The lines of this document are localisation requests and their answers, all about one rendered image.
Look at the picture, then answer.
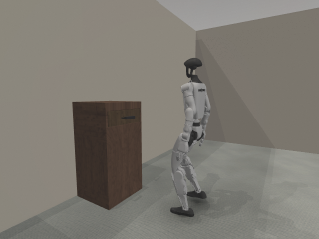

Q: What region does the right robot forearm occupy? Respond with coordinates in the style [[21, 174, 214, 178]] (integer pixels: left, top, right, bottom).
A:
[[200, 110, 211, 131]]

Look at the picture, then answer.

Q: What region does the left robot hand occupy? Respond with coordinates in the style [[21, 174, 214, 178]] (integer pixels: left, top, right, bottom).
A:
[[176, 141, 189, 164]]

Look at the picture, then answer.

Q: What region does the right robot upper arm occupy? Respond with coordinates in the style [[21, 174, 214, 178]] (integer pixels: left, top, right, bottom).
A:
[[204, 84, 211, 113]]

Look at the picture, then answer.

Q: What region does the robot right foot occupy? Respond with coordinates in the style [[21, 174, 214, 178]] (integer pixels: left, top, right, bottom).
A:
[[187, 191, 207, 199]]

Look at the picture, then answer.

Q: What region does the cabinet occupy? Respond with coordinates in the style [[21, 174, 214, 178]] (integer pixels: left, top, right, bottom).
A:
[[72, 101, 142, 210]]

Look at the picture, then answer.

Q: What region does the right robot hand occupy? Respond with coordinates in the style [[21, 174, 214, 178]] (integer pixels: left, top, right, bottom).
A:
[[195, 131, 206, 147]]

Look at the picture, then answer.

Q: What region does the drawer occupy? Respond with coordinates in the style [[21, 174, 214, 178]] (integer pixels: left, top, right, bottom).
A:
[[107, 109, 140, 127]]

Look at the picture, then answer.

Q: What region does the left robot upper arm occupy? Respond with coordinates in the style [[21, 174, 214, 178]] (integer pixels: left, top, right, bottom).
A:
[[181, 82, 196, 116]]

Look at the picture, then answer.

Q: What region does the left robot forearm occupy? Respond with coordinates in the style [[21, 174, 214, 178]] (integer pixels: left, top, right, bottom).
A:
[[181, 108, 195, 142]]

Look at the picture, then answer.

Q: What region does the handle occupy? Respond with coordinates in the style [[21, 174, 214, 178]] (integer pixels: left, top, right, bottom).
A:
[[122, 116, 135, 120]]

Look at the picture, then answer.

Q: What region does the right robot thigh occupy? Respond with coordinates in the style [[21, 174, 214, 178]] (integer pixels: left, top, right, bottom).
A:
[[180, 133, 204, 167]]

